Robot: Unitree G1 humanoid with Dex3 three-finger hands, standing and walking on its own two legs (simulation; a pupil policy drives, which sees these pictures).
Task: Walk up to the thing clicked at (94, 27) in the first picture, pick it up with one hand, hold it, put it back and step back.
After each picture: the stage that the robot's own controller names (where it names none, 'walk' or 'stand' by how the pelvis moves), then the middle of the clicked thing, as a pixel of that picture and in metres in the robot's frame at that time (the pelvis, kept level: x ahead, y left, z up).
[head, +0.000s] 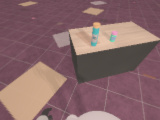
stand; (95, 35) +0.85 +0.00 +0.04
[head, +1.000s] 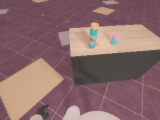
rise first; (93, 36) +0.76 +0.04 +0.06
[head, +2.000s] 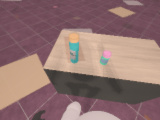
rise first; (74, 50) +0.49 +0.20 +0.07
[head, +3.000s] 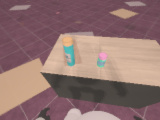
stand; (69, 53) +0.49 +0.20 +0.07
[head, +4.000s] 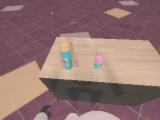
stand; (66, 57) +0.47 +0.21 +0.04
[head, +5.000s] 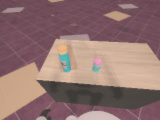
stand; (65, 60) +0.45 +0.22 +0.04
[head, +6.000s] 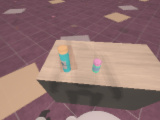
stand; (65, 60) +0.45 +0.23 +0.04
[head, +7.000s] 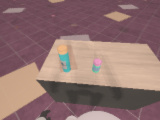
stand; (64, 60) +0.45 +0.23 +0.04
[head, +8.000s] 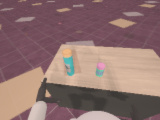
rise first; (69, 63) +0.44 +0.21 +0.04
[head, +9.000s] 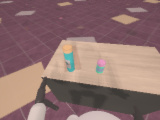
go down; (69, 59) +0.46 +0.21 +0.04
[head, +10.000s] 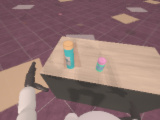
go down; (69, 56) +0.48 +0.20 +0.05
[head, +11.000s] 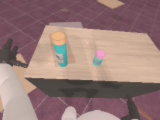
go down; (61, 52) +0.44 +0.19 +0.10
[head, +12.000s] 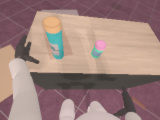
close in; (56, 42) +0.46 +0.20 +0.12
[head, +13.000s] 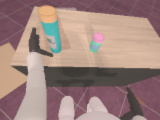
close in; (52, 35) +0.50 +0.20 +0.15
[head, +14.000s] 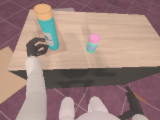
lift; (49, 32) +0.53 +0.21 +0.14
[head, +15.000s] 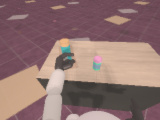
close; (66, 54) +0.52 +0.21 +0.08
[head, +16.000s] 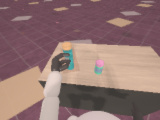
close; (68, 57) +0.50 +0.21 +0.07
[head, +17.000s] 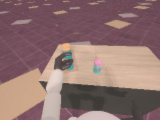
close; (68, 58) +0.51 +0.21 +0.06
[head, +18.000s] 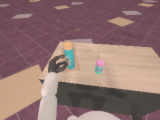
close; (69, 56) +0.50 +0.21 +0.06
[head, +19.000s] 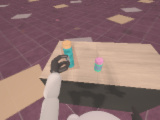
stand; (68, 55) +0.51 +0.21 +0.06
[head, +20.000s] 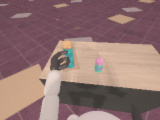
stand; (69, 55) +0.51 +0.21 +0.06
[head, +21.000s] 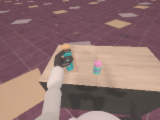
stand; (68, 58) +0.51 +0.21 +0.05
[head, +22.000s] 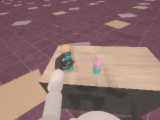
stand; (67, 59) +0.51 +0.21 +0.05
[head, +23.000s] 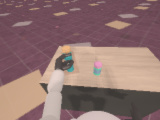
stand; (68, 60) +0.50 +0.21 +0.05
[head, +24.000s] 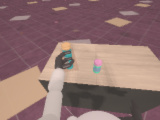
stand; (68, 57) +0.51 +0.21 +0.05
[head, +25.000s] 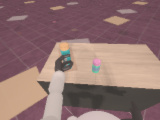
stand; (66, 57) +0.51 +0.22 +0.05
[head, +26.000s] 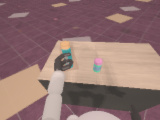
stand; (67, 56) +0.50 +0.21 +0.05
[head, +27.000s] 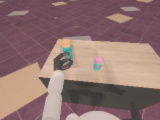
stand; (68, 54) +0.52 +0.21 +0.05
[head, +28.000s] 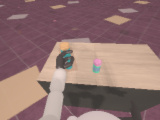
stand; (66, 57) +0.50 +0.21 +0.05
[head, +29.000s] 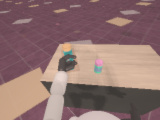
stand; (69, 58) +0.51 +0.21 +0.05
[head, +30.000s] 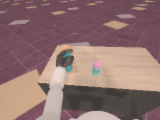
stand; (67, 59) +0.50 +0.21 +0.05
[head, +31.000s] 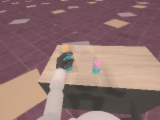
stand; (67, 58) +0.51 +0.21 +0.05
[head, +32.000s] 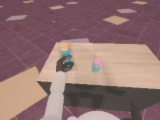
stand; (66, 57) +0.50 +0.22 +0.05
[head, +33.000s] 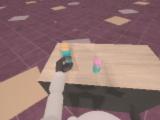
stand; (67, 57) +0.50 +0.22 +0.05
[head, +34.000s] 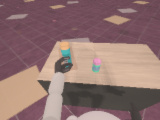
close; (66, 56) +0.51 +0.22 +0.05
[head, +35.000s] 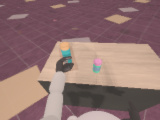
stand; (67, 56) +0.50 +0.21 +0.05
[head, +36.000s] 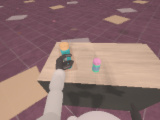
stand; (66, 56) +0.51 +0.22 +0.05
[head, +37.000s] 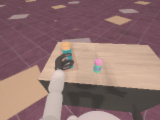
stand; (68, 56) +0.51 +0.21 +0.05
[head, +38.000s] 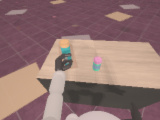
stand; (66, 54) +0.51 +0.22 +0.05
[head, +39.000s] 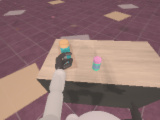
stand; (66, 54) +0.51 +0.22 +0.05
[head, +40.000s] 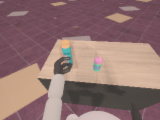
stand; (67, 54) +0.51 +0.22 +0.05
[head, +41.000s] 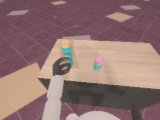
stand; (67, 54) +0.51 +0.22 +0.06
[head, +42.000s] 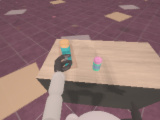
stand; (66, 54) +0.51 +0.22 +0.06
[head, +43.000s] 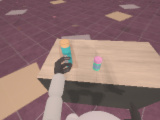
stand; (67, 54) +0.51 +0.22 +0.06
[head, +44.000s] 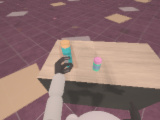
close; (67, 54) +0.51 +0.22 +0.06
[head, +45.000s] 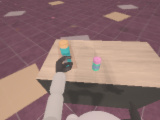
stand; (66, 55) +0.51 +0.22 +0.05
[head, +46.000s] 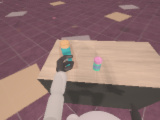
stand; (67, 55) +0.51 +0.22 +0.05
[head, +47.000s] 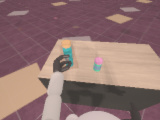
close; (68, 54) +0.51 +0.21 +0.05
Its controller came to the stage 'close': yes
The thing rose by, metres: 0.00
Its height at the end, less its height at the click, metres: +0.00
